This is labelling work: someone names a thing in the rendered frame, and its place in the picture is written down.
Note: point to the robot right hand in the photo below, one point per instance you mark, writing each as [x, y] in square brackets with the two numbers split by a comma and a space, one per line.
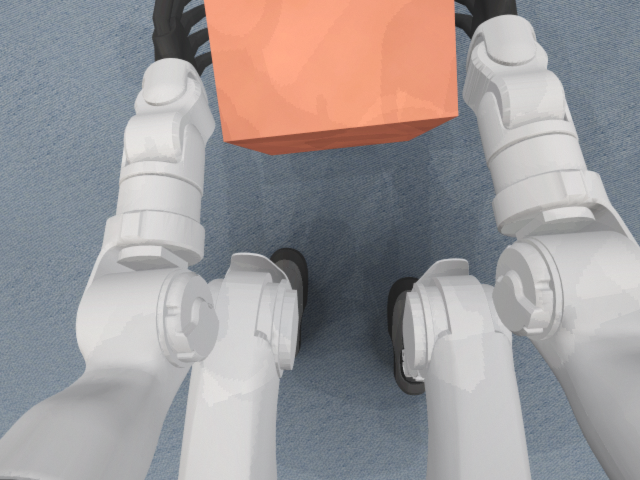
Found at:
[482, 10]

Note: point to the left robot thigh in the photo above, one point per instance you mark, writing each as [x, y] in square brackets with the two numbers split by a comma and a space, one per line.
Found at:
[230, 423]

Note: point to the robot left hand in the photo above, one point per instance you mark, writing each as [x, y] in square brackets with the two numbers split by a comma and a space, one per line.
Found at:
[170, 36]

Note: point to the left robot upper arm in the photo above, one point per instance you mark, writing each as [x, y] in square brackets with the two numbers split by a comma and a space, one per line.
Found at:
[139, 333]

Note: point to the left robot shin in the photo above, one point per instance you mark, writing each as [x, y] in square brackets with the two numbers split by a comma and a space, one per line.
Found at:
[248, 262]

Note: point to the right robot upper arm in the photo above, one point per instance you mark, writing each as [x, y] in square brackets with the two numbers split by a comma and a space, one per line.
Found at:
[576, 297]

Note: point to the left robot forearm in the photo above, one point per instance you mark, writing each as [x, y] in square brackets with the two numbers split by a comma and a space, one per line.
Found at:
[157, 221]

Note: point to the carton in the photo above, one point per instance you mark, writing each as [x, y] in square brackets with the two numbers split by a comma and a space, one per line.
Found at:
[306, 75]

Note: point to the right robot forearm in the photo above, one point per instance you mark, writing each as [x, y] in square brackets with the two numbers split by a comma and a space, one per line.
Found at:
[530, 143]

